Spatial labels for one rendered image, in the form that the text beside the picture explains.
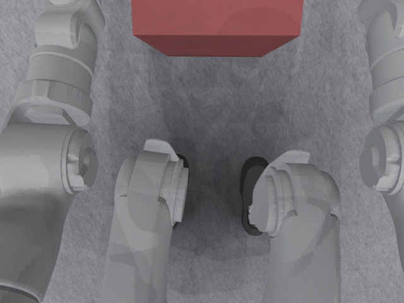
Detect robot left upper arm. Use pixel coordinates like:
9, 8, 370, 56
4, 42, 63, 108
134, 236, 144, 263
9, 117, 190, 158
0, 122, 98, 303

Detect robot right forearm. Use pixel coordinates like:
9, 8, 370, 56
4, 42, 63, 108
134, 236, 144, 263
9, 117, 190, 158
357, 0, 404, 124

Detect robot left forearm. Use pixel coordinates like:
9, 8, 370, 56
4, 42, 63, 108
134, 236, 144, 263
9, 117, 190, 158
0, 0, 105, 134

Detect left robot shin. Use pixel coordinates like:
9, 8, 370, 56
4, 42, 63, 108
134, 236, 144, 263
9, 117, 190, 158
114, 139, 179, 224

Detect carton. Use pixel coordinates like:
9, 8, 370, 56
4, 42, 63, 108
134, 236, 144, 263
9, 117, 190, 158
131, 0, 304, 57

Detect robot right upper arm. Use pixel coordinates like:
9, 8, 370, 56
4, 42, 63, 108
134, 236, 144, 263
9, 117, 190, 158
359, 121, 404, 272

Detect right robot thigh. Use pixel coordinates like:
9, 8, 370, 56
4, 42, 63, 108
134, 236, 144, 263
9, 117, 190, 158
257, 163, 341, 303

